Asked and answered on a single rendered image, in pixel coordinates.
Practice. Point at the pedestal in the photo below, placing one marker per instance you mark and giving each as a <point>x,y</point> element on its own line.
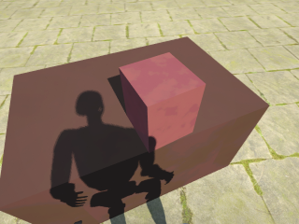
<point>71,153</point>

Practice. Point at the carton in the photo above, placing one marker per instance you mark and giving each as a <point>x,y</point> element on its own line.
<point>162,98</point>

